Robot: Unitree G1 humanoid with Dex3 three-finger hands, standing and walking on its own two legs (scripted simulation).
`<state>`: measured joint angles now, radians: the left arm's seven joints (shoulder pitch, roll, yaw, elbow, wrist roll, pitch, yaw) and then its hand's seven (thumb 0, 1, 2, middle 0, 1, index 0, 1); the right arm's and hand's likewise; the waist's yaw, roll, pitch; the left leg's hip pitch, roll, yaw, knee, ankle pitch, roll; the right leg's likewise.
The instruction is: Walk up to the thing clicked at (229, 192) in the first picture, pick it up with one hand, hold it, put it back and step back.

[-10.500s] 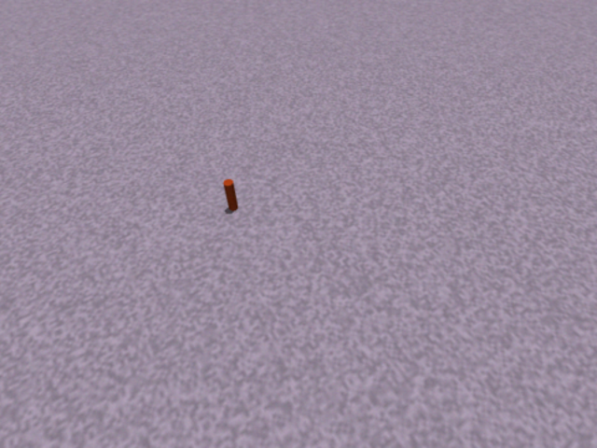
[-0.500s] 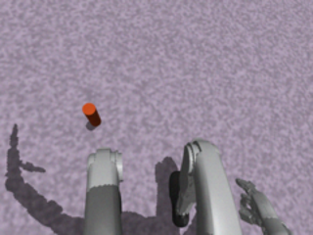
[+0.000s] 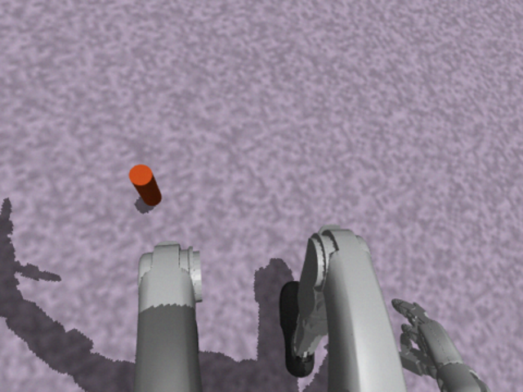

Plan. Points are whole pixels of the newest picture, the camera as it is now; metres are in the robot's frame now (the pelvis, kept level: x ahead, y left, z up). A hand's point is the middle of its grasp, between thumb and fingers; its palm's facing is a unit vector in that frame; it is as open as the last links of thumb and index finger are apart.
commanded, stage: approach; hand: left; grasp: from the side
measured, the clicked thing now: (147, 187) +0.48 +0.19 -0.29
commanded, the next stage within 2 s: close in in 0.54 s
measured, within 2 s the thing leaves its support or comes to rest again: neither
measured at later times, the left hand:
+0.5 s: hand (45, 195) +0.41 +0.32 -0.15, palm faces +0.06 -1.00 +0.01, open 17.2 cm
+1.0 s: hand (124, 202) +0.43 +0.23 -0.24, palm faces +0.05 -1.00 +0.03, open 17.7 cm
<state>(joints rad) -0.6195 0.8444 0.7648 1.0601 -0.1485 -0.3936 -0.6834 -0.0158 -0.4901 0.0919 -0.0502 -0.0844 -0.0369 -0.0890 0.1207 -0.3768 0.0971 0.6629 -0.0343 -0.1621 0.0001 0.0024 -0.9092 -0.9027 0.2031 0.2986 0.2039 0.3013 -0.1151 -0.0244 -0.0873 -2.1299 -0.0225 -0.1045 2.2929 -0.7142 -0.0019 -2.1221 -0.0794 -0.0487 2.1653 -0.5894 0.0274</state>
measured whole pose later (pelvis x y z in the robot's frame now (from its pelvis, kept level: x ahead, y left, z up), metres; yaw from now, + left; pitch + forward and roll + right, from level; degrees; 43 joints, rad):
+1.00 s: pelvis -0.02 +0.02 -0.09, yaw -8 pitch +14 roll -16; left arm -0.65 0.78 0.54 1.46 -0.11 -1.08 -0.27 -0.02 -0.59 0.02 -0.07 -0.07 -0.06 -0.07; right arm -0.13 -0.40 0.45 0.59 -0.32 -0.06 0.13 0.00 -0.94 -0.91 0.20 0.30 0.20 0.30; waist -0.27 -0.22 0.27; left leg -2.20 -0.03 -0.29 2.65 -0.71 0.01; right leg -2.10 -0.02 -0.19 2.35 -0.51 0.06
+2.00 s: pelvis -0.02 +0.02 -0.08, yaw -11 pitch +13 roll -20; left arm -0.70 0.83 0.42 1.55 0.02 -1.20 0.10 -0.01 0.23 0.57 -0.56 -0.52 -0.54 -0.53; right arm -0.18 -0.38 0.53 0.57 -0.39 0.00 0.18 -0.01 -0.89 -0.90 0.20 0.30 0.20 0.30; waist -0.31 -0.27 0.33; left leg -2.19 -0.02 -0.36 2.66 -0.74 0.01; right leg -2.07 0.00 -0.24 2.31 -0.50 0.08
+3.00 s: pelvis -0.02 +0.02 -0.06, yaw -8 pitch +19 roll -17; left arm -0.65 0.69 0.34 1.15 -0.02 -0.93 0.02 0.03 0.17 1.10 -0.97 -1.10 -1.02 -1.10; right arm -0.05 -0.35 0.36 0.60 -0.27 0.04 0.18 -0.01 -0.90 -0.90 0.20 0.30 0.20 0.30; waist -0.24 -0.16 0.17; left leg -2.22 -0.03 -0.28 2.57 -0.72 0.02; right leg -2.11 -0.03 -0.19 2.28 -0.53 0.06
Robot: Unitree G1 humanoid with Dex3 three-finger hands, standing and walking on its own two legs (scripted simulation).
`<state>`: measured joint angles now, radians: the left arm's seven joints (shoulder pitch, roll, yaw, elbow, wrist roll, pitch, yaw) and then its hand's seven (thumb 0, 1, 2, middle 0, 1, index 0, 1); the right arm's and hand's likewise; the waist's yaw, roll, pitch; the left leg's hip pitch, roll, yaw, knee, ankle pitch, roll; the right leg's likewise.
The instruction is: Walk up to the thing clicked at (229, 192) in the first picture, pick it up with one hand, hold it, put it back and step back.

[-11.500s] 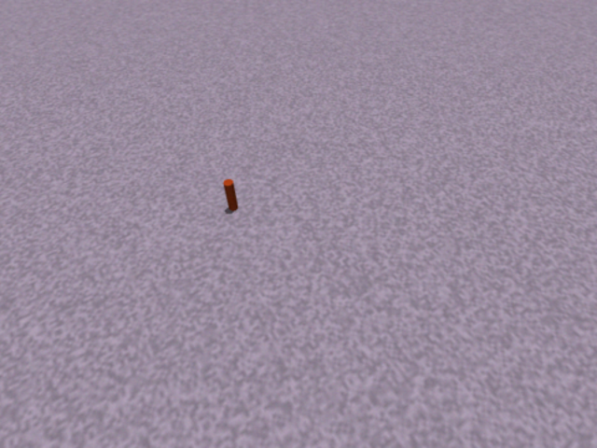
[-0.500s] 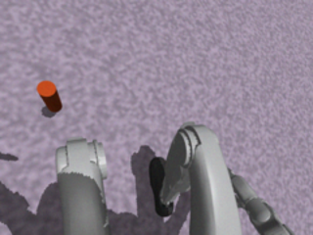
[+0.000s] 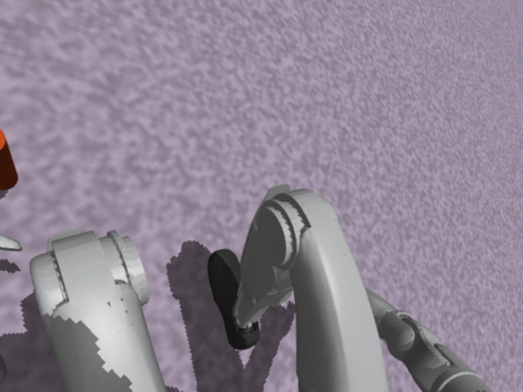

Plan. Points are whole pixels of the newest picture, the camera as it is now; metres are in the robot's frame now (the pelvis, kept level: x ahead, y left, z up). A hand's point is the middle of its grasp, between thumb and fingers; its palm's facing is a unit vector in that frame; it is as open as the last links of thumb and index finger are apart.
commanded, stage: close in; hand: left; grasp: from the side
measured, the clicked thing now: out of the picture +0.47 +0.24 -0.21
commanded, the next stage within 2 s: rest palm in 0.36 s
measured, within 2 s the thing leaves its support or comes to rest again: leaves its support in 1.66 s
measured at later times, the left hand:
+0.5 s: hand (0, 179) +0.43 +0.23 -0.18, palm faces +0.22 -0.97 -0.01, open 17.2 cm
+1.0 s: hand (1, 169) +0.45 +0.23 -0.18, palm faces +0.25 -0.97 -0.02, open 9.4 cm
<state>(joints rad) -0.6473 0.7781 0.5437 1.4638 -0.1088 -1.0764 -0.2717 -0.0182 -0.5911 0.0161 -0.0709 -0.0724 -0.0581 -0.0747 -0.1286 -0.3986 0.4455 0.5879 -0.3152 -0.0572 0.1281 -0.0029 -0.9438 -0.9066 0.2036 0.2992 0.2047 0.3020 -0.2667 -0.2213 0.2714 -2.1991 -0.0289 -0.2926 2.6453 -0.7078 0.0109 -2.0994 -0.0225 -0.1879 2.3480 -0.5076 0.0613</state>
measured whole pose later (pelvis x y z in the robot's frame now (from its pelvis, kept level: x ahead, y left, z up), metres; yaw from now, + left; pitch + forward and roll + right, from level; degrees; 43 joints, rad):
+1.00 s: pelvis +0.00 +0.01 +0.00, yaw -3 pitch +13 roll -20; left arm -0.70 0.83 0.42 1.55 0.02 -1.20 0.10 -0.01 0.23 0.57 -0.56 -0.52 -0.54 -0.53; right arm -0.18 -0.38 0.53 0.57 -0.39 0.00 0.18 -0.01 -0.89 -0.90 0.20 0.30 0.20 0.30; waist -0.31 -0.27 0.33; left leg -2.19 -0.02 -0.36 2.66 -0.74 0.01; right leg -2.07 0.00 -0.24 2.31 -0.50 0.08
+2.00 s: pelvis +0.01 +0.00 +0.02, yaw +0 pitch +19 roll -17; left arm -0.65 0.69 0.34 1.15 -0.02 -0.93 0.02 0.03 0.17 1.10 -0.97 -1.10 -1.02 -1.10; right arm -0.05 -0.35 0.36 0.60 -0.27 0.04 0.18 -0.01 -0.90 -0.90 0.20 0.30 0.20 0.30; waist -0.24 -0.16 0.17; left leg -2.22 -0.03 -0.28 2.57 -0.72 0.02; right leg -2.11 -0.03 -0.19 2.28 -0.53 0.06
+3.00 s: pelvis +0.03 -0.02 +0.08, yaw +8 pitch +33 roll -6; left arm -0.68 0.42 0.33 0.98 -0.06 -0.64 -0.13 0.04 0.17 1.12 -0.99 -1.11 -1.03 -1.10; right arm 0.09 -0.30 0.08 0.63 -0.09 0.06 0.08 0.00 -0.91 -0.90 0.20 0.30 0.20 0.30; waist -0.16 -0.01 -0.11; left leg -2.16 -0.02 -0.10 2.30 -0.72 -0.01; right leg -2.16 -0.07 -0.05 2.18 -0.60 0.02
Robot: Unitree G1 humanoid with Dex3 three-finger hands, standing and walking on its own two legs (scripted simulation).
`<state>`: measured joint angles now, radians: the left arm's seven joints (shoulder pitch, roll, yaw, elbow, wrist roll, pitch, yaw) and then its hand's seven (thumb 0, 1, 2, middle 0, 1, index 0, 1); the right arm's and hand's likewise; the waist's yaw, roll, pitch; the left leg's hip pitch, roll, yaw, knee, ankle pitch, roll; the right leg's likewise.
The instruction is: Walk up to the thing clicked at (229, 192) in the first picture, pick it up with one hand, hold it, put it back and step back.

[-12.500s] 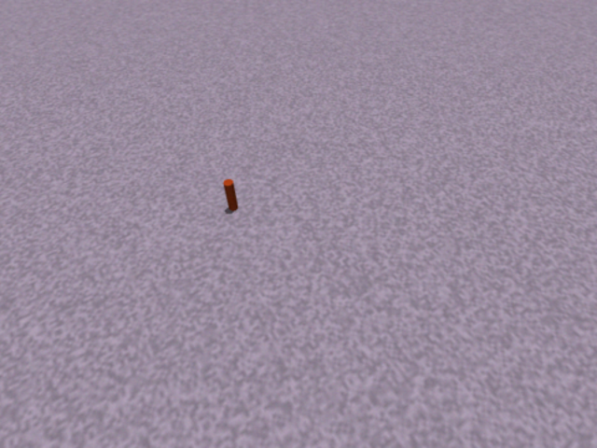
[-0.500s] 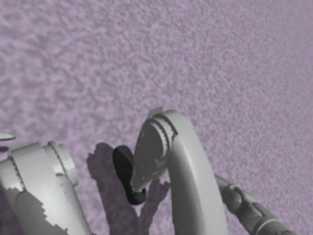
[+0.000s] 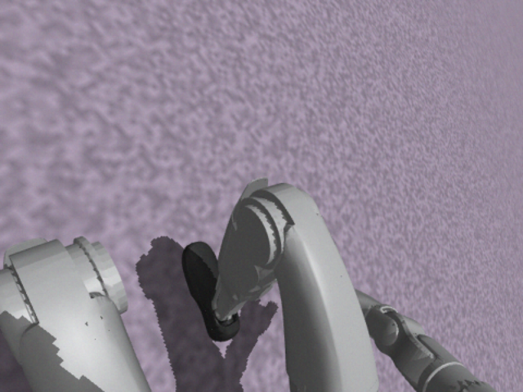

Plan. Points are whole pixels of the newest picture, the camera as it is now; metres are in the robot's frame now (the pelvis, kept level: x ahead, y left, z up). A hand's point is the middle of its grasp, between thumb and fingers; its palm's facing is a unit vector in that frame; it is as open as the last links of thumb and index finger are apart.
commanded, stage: close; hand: left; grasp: from the side
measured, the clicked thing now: out of the picture +0.45 +0.26 -0.21
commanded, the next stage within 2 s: settle in 0.20 s
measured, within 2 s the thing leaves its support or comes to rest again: leaves its support in 0.66 s
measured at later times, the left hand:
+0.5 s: hand out of the picture +0.45 +0.25 -0.19, palm faces +0.31 -0.95 -0.02, open 5.4 cm
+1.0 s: hand out of the picture +0.44 +0.28 -0.10, palm faces +0.28 -0.96 -0.04, open 5.4 cm
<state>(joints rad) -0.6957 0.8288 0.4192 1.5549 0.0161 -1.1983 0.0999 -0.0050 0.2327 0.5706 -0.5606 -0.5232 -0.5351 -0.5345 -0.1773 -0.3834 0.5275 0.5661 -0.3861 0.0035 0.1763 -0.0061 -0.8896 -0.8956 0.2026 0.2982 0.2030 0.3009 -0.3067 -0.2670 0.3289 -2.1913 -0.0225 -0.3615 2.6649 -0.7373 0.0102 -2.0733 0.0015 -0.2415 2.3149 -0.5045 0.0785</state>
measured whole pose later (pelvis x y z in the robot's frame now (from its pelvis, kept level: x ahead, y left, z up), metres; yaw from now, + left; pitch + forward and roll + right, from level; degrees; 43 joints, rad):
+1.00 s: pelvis +0.01 +0.00 +0.02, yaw +3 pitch +19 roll -17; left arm -0.65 0.69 0.34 1.15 -0.02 -0.93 0.02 0.03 0.17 1.10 -0.97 -1.10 -1.02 -1.10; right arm -0.05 -0.35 0.36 0.60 -0.27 0.04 0.18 -0.01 -0.90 -0.90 0.20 0.30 0.20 0.30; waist -0.24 -0.16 0.17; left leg -2.22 -0.03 -0.28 2.57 -0.72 0.02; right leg -2.11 -0.03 -0.19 2.28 -0.53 0.06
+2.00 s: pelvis +0.03 -0.02 +0.08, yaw +11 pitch +33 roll -6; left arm -0.68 0.42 0.33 0.98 -0.06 -0.64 -0.13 0.04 0.17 1.12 -0.99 -1.11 -1.03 -1.10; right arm 0.09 -0.30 0.08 0.63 -0.09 0.06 0.08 0.00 -0.91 -0.90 0.20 0.30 0.20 0.30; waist -0.16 -0.01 -0.11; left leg -2.16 -0.02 -0.10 2.30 -0.72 -0.01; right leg -2.16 -0.07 -0.05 2.18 -0.60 0.02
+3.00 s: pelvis +0.04 -0.02 +0.19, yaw +13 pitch +33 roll -3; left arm -0.45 0.31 0.25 0.60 -0.15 -0.44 -0.14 0.04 0.17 1.11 -0.98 -1.13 -1.03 -1.10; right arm 0.12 -0.28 0.00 0.59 0.02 0.01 0.01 0.00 -0.91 -0.90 0.20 0.30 0.20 0.30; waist -0.08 0.02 -0.19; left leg -1.83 -0.01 -0.06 1.96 -0.70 0.00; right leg -1.85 -0.07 -0.03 1.88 -0.60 0.02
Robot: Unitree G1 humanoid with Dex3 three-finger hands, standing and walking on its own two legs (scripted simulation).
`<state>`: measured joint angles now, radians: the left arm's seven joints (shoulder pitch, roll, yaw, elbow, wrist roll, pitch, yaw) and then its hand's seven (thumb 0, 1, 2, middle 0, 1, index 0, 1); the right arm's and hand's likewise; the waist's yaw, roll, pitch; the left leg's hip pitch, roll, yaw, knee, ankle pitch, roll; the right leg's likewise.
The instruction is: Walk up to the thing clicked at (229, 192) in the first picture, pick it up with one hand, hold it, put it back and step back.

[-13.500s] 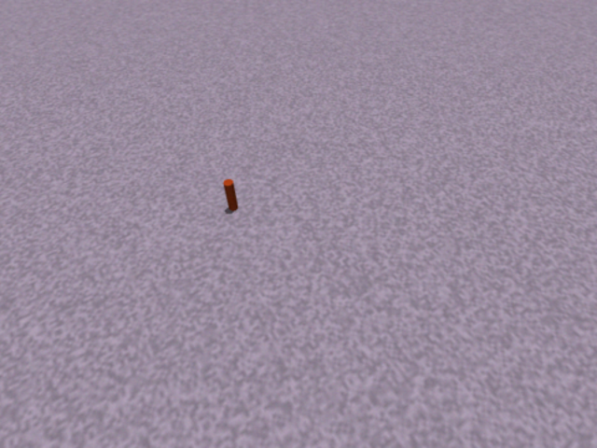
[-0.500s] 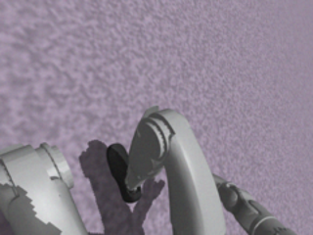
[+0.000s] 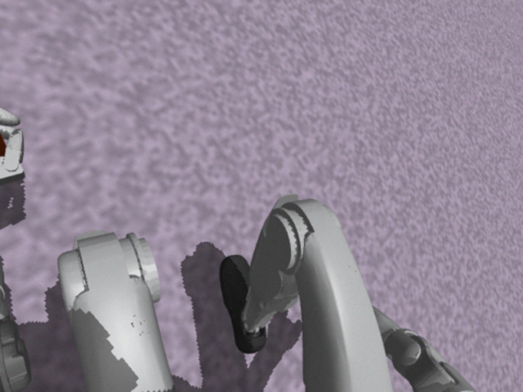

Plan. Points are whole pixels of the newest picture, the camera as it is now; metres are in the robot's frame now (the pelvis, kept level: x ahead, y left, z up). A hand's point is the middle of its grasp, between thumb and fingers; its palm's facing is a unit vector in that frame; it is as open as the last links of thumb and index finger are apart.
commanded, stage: settle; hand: left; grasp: from the side
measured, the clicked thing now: out of the picture +0.45 +0.28 -0.15
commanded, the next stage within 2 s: lift in 1.18 s
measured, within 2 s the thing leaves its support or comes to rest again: neither
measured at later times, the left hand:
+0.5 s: hand out of the picture +0.44 +0.26 -0.03, palm faces +0.20 -0.98 -0.08, open 5.3 cm
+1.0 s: hand out of the picture +0.45 +0.25 +0.01, palm faces +0.22 -0.97 -0.06, open 5.3 cm
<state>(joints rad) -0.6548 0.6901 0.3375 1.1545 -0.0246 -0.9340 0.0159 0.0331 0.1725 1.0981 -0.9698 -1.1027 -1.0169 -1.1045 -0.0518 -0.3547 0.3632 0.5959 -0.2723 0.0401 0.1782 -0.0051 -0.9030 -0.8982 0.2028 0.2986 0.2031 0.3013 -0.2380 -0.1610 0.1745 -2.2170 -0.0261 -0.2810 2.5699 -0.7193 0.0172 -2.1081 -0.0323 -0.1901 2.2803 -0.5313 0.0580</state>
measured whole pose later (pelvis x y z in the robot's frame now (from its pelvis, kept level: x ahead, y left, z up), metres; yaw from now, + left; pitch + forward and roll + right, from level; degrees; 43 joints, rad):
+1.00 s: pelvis +0.02 -0.02 +0.06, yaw +9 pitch +33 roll -6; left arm -0.68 0.42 0.33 0.98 -0.06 -0.64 -0.13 0.04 0.17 1.12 -0.99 -1.11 -1.03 -1.10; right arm 0.09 -0.30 0.08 0.63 -0.09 0.06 0.08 0.00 -0.91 -0.90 0.20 0.30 0.20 0.30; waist -0.16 -0.01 -0.11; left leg -2.16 -0.02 -0.10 2.30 -0.72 -0.01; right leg -2.16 -0.07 -0.05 2.18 -0.60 0.02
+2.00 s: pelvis +0.03 -0.02 +0.17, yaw +11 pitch +33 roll -3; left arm -0.45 0.31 0.25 0.60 -0.15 -0.44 -0.14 0.04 0.17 1.11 -0.98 -1.13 -1.03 -1.10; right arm 0.12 -0.28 0.00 0.59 0.02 0.01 0.01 0.00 -0.91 -0.90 0.20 0.30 0.20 0.30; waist -0.08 0.02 -0.19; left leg -1.83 -0.01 -0.06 1.96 -0.70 0.00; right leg -1.85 -0.07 -0.03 1.88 -0.60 0.02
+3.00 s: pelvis +0.10 -0.01 +0.39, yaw +11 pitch +14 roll -2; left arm -0.17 0.23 0.13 0.40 -0.18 -0.32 -0.08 0.04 0.17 1.11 -0.98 -1.14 -1.03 -1.11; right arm 0.23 -0.22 0.00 0.64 0.03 -0.03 -0.04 0.01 -0.90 -0.89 0.20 0.30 0.20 0.30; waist -0.03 0.01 -0.09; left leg -0.82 0.03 -0.03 1.10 -0.53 -0.01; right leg -0.84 -0.03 -0.05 1.04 -0.45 0.02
